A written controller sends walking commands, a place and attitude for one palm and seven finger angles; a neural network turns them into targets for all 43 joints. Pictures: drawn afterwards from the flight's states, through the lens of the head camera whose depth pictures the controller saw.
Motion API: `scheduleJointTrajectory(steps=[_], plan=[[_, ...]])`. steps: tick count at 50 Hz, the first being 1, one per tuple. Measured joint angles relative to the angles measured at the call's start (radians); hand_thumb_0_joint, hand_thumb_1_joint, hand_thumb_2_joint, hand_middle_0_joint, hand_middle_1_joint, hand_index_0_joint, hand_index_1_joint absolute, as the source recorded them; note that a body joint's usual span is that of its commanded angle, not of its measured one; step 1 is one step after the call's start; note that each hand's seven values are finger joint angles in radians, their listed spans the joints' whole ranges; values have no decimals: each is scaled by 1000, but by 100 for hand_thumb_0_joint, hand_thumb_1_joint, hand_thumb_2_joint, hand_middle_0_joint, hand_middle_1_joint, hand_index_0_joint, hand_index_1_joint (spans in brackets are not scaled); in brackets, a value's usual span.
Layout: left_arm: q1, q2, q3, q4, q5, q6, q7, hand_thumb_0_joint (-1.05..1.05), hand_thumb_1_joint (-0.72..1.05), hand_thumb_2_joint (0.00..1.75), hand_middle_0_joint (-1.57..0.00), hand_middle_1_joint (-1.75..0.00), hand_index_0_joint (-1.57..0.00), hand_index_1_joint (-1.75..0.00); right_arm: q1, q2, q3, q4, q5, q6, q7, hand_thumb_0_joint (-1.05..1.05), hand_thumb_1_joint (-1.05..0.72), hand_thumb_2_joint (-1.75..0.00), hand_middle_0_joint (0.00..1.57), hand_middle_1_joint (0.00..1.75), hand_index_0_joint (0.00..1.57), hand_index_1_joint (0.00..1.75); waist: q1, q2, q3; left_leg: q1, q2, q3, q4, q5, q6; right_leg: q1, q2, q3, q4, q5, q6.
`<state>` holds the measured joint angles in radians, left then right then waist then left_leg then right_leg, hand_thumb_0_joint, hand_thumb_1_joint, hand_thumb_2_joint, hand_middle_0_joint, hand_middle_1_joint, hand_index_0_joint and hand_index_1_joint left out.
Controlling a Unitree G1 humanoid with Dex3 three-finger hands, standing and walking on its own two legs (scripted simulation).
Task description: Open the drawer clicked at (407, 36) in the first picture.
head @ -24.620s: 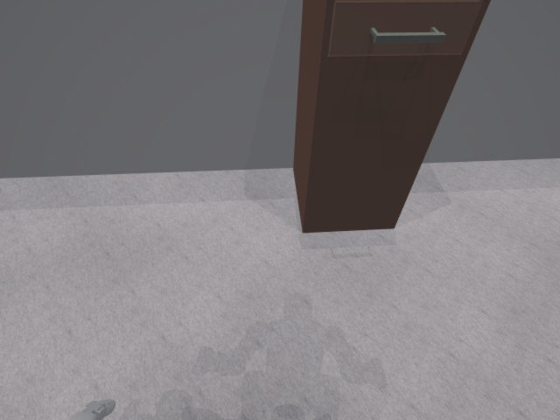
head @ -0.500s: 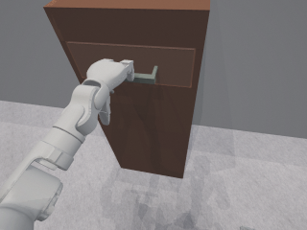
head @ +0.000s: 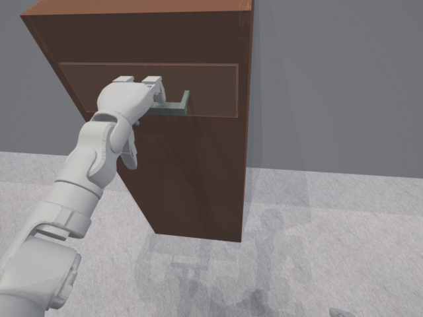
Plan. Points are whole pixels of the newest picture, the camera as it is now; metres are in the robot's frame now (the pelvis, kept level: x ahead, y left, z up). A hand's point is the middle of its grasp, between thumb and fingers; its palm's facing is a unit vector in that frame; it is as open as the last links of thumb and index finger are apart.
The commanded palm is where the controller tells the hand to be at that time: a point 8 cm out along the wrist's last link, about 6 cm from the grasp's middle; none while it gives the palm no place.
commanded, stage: lower the fingers behind the handle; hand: left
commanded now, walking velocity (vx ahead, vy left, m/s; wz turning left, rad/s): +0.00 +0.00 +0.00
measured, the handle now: (147, 101) +0.53 +0.18 +0.12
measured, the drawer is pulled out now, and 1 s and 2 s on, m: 0.00 0.00 0.00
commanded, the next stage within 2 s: lift the fingers back up to retry in 1.16 s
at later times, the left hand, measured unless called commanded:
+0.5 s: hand (140, 127) +0.43 +0.17 +0.13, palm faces +0.03 -0.01 -1.00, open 13.9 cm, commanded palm +0.41 +0.18 +0.17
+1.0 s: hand (141, 124) +0.44 +0.17 +0.13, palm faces +0.06 +0.00 -1.00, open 13.8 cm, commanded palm +0.42 +0.18 +0.16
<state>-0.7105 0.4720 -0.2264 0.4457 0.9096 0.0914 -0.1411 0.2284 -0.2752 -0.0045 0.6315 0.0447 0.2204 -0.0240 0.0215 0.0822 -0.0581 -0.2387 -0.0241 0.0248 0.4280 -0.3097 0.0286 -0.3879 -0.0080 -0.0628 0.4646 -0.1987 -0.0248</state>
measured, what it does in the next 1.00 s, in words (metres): stands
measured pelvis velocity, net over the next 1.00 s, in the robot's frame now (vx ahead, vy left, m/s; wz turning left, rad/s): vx -0.03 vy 0.00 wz -0.02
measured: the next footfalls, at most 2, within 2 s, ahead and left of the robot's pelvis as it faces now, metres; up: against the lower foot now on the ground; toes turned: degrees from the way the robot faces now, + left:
none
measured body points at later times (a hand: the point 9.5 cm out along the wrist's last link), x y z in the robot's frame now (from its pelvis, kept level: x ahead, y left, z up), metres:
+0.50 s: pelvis -0.01 +0.00 +0.00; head +0.02 -0.04 +0.45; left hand +0.43 +0.17 +0.19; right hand +0.13 -0.24 -0.14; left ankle -0.06 +0.10 -0.74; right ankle +0.02 -0.10 -0.74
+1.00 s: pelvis -0.03 +0.00 -0.01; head +0.01 -0.02 +0.44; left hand +0.43 +0.17 +0.18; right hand +0.08 -0.25 -0.14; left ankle -0.06 +0.10 -0.74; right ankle +0.02 -0.10 -0.74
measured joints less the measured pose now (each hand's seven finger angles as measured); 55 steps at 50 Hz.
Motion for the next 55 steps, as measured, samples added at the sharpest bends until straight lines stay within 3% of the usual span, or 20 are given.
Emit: scheduleJointTrajectory(steps=[5, 12, 16, 23, 37, 55], plan=[[-1, -18, -28, -8, -23, -100, 57, 0, -49, 30, -28, -118, -28, -118, -9, -20, -21, 27, 3, -28, -1, 1, -91, -90, 20, 30, 20, 30, 17, -10, -4, -5, 1, -11, 21, -9, -6, 3, -2, -12, 12, -8, -3], [-18, -51, -7, 103, 24, -81, 157, 0, -49, 30, -31, -120, -31, -119, -67, -6, -15, 17, -2, -53, 10, 1, -91, -90, 20, 30, 20, 30, 7, -15, -9, -40, 1, 6, 29, -2, -7, -40, 0, 5, 24, 4, -5], [-21, -55, 4, 130, 43, -66, 183, 0, -49, 30, -31, -121, -31, -119, -70, 13, -9, 16, -5, -57, 10, 1, -91, -90, 20, 30, 20, 30, 6, -9, -21, -46, 1, 11, 29, -1, -6, -48, 1, 10, 26, 6, -4], [-41, -53, 15, 183, 48, -46, 171, 0, -49, 30, -30, -121, -32, -120, -56, 32, 9, 18, 2, -48, -3, 1, -91, -90, 20, 30, 20, 30, -1, -13, -20, -42, 0, 12, 31, -1, -5, -46, 1, 11, 28, 5, -4], [-96, -47, 25, 255, 74, -99, 198, 0, -49, 30, -31, -130, -32, -120, -5, 7, -2, 24, 2, -45, -19, 1, -91, -90, 20, 30, 20, 30, -11, -39, -27, -89, -2, 19, 73, -12, -1, -88, -3, 17, 56, 5, -1], [-163, -55, 14, 354, 88, -68, 222, 0, -49, 30, -32, -133, -31, -123, 31, 17, -1, 16, 6, -59, -20, 1, -91, -90, 20, 30, 20, 30, -30, -39, -37, -133, -8, 28, 107, -13, 6, -129, -8, 27, 80, 12, 4]])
